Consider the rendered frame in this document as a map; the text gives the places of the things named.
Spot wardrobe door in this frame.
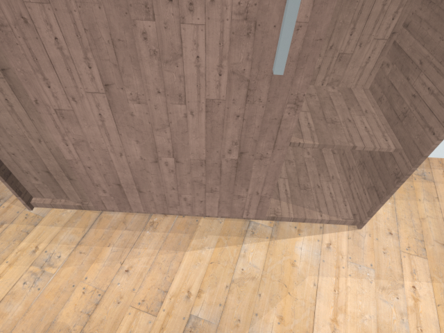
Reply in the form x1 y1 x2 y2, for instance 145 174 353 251
0 47 90 200
0 0 337 219

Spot handle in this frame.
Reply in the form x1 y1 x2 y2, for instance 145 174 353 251
273 0 301 75

